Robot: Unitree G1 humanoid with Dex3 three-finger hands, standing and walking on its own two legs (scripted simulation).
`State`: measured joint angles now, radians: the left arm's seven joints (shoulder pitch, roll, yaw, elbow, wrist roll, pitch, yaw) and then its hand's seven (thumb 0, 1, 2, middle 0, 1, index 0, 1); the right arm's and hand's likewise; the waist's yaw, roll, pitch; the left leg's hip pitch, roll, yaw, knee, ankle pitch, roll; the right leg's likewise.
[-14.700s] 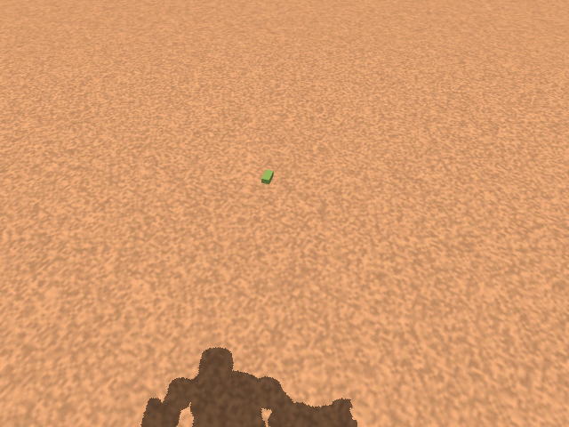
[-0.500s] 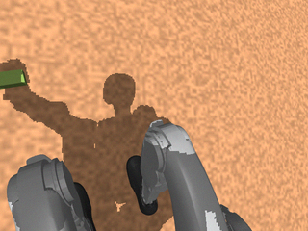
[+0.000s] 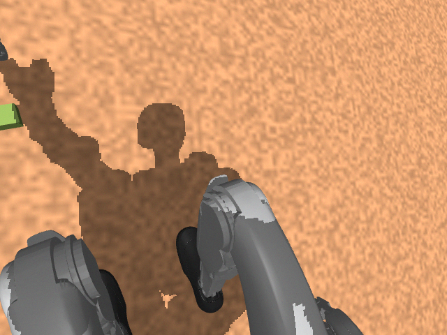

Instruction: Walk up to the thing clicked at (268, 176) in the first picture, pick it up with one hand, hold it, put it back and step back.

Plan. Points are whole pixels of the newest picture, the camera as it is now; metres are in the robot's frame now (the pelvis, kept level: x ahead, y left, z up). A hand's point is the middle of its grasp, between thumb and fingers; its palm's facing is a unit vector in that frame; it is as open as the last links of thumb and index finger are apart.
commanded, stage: approach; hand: left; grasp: from above
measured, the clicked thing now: out of the picture +0.54 +0.25 -0.31
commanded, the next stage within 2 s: rest palm in 0.44 s
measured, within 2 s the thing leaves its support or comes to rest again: neither
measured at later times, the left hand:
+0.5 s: hand out of the picture +0.49 +0.27 -0.21, palm faces -0.52 -0.06 -0.85, open 12.2 cm
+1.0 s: hand out of the picture +0.50 +0.24 -0.22, palm faces -0.55 -0.07 -0.83, open 12.9 cm
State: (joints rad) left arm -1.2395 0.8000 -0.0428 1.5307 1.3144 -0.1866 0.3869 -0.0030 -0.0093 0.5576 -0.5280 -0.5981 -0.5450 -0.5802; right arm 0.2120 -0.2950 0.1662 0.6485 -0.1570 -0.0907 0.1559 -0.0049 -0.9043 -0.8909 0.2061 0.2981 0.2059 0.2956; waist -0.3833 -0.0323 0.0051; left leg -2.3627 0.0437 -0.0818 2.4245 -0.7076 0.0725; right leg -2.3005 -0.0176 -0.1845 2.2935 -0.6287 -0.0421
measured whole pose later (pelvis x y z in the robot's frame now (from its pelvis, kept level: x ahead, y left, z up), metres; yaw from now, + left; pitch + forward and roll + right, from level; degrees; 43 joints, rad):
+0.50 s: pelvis -0.01 +0.00 -0.01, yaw +0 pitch +33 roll -10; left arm -1.13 0.88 -0.02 1.43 1.23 -0.24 0.25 0.00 -0.20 0.70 -0.35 -0.80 -0.38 -0.77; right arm 0.22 -0.33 0.19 0.61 -0.16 -0.05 0.12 0.00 -0.90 -0.89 0.21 0.30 0.21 0.30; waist -0.34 -0.07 0.09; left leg -2.37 0.04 -0.10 2.44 -0.67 0.06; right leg -2.29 -0.02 -0.20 2.30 -0.59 -0.05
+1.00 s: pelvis -0.01 +0.00 +0.00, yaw +0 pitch +34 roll -10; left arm -1.20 0.87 -0.01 1.63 1.27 -0.18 0.33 0.00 -0.29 0.79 -0.25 -0.85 -0.26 -0.84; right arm 0.21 -0.32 0.26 0.57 -0.15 -0.07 0.15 -0.01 -0.90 -0.90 0.21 0.30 0.21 0.30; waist -0.42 -0.06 0.09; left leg -2.36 0.04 -0.10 2.43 -0.68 0.07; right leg -2.29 -0.01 -0.20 2.29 -0.60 -0.05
